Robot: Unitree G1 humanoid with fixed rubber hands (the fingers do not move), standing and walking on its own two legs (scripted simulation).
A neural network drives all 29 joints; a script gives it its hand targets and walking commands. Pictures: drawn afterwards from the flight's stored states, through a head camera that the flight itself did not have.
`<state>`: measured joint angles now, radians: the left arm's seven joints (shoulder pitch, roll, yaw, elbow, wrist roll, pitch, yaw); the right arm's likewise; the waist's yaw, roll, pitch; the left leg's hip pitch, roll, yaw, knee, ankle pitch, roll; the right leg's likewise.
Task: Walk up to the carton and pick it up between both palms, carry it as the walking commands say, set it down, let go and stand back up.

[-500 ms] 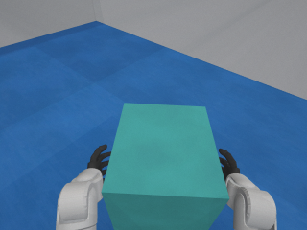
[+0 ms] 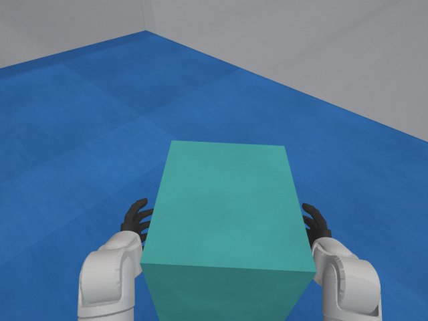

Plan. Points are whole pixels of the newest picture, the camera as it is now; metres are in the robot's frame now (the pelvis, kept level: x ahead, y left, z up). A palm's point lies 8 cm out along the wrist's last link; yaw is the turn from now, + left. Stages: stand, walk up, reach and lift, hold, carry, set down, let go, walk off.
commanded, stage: carry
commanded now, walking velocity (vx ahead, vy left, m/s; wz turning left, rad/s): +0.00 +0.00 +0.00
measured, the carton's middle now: (222, 240) +0.30 +0.00 +0.01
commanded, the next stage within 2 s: hold in 1.66 s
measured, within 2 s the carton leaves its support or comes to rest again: neither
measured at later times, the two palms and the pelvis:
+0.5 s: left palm (136, 245) +0.26 +0.15 +0.06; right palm (317, 251) +0.26 -0.16 +0.06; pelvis +0.00 +0.00 +0.00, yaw +0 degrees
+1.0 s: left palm (133, 250) +0.25 +0.16 +0.05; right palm (313, 254) +0.26 -0.15 +0.05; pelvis -0.01 +0.00 +0.00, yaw +1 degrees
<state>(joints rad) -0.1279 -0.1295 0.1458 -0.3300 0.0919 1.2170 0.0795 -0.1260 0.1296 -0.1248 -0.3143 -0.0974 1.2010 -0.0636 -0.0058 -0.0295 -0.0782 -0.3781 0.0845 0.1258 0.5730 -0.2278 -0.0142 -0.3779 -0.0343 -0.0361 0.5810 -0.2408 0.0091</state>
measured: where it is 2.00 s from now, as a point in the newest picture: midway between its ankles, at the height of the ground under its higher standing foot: outside the picture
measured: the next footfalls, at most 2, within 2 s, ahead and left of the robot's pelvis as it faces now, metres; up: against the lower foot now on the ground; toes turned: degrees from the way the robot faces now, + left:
none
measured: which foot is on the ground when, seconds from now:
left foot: down 0.00-1.00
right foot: down 0.00-1.00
